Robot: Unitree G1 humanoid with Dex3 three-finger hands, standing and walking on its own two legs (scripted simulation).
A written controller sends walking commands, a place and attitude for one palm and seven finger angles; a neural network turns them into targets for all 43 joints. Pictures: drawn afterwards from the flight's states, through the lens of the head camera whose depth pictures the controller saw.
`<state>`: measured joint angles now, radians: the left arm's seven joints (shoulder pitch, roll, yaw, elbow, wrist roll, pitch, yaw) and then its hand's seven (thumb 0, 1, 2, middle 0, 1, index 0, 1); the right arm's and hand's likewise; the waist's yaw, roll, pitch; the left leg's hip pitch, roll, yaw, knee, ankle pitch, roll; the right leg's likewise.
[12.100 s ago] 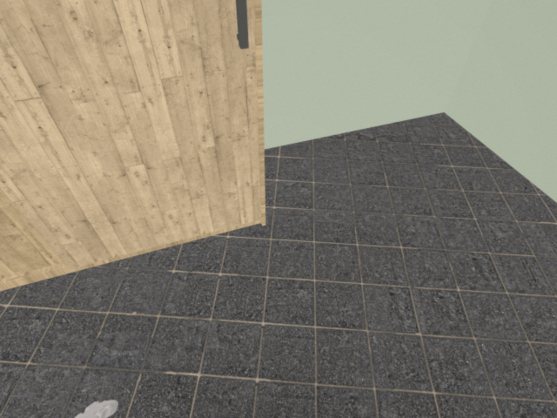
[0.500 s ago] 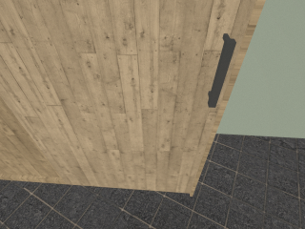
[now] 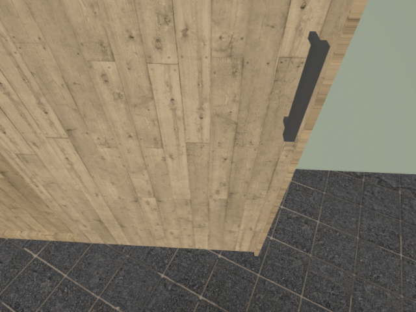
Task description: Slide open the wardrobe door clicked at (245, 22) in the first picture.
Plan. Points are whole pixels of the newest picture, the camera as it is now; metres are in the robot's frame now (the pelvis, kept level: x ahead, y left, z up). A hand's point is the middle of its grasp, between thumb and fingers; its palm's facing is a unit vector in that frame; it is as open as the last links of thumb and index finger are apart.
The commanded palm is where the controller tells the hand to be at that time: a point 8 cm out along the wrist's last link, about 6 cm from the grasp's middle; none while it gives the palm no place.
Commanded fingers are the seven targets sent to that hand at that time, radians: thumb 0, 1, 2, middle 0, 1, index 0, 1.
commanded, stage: look again from close up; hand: right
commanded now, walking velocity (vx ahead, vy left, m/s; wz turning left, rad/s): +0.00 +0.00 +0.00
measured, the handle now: (299, 91) +0.48 -0.14 +0.19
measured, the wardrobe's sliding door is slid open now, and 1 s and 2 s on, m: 0.00 0.00 0.00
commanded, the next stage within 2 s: none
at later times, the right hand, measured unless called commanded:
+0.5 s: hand out of the picture -0.02 -0.20 -0.18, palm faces +0.01 +0.99 -0.17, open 7.4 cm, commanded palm none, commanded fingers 0.00 -0.90 -0.90 0.20 0.30 0.20 0.30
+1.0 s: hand out of the picture -0.10 -0.20 -0.17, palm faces +0.03 +0.99 -0.15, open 7.4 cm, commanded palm none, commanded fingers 0.00 -0.90 -0.90 0.20 0.30 0.20 0.30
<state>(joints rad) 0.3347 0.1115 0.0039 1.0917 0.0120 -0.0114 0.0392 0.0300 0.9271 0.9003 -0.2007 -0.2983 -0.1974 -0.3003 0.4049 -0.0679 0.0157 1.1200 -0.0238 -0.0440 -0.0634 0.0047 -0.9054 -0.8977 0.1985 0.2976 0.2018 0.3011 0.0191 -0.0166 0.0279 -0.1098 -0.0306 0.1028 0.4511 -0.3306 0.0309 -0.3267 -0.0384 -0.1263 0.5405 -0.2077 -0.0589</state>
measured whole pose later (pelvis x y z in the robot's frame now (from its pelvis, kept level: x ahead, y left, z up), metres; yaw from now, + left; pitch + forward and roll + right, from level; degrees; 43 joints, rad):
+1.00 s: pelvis -0.03 -0.05 +0.00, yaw +0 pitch -1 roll +1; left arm 0.29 0.15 0.01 1.07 0.01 0.01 0.01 0.01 0.91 0.90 -0.20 -0.30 -0.20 -0.30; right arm 0.45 -0.14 0.01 1.07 -0.03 0.01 -0.05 0.00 -0.91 -0.90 0.20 0.30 0.20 0.30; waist -0.01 0.02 -0.01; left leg -0.16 0.05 0.07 0.45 -0.28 0.00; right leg -0.30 0.05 -0.17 0.36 -0.08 -0.11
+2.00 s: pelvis -0.14 -0.07 -0.02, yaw +0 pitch -2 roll +2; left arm 0.34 0.14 0.06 1.01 0.01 0.00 0.01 0.00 0.91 0.90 -0.20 -0.30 -0.20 -0.30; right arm 0.42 -0.17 -0.05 1.07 -0.04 0.06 -0.06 0.01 -0.90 -0.90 0.20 0.30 0.20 0.30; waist 0.00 0.07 -0.04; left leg -0.40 0.06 0.03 0.62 -0.23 -0.02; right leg -0.28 0.01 -0.02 0.70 -0.40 -0.03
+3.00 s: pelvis -0.18 -0.08 +0.01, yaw +2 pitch +0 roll +0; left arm 0.27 0.15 -0.01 1.11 0.00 -0.01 0.03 0.01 0.93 0.90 -0.20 -0.30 -0.20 -0.30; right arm 0.37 -0.11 0.03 1.11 -0.02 -0.02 -0.04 0.01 -0.91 -0.90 0.20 0.30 0.20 0.30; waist 0.00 0.02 0.03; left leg -0.11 -0.01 0.00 0.39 -0.29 0.02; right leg -0.24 0.05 -0.07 0.38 -0.14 -0.07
